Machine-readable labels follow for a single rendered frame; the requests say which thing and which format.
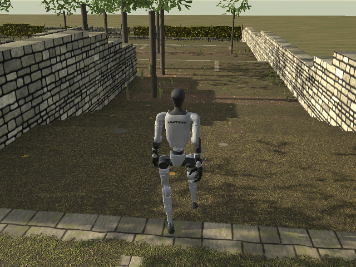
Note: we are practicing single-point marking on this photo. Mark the robot left foot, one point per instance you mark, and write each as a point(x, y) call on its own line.
point(170, 228)

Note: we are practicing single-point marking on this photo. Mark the robot right forearm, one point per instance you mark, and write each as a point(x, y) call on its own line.
point(197, 154)

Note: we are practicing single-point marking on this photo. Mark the humanoid robot torso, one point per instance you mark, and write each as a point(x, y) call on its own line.
point(177, 134)

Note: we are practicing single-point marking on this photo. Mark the robot left upper arm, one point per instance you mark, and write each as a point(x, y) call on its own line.
point(158, 126)

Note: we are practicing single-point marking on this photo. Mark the robot left forearm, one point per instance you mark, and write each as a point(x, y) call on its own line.
point(155, 148)

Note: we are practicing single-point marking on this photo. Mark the robot right hand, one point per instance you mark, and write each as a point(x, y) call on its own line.
point(199, 173)

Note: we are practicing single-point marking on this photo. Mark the robot right upper arm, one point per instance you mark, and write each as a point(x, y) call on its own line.
point(195, 118)

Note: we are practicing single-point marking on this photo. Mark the robot left hand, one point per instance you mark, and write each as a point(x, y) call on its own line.
point(155, 160)

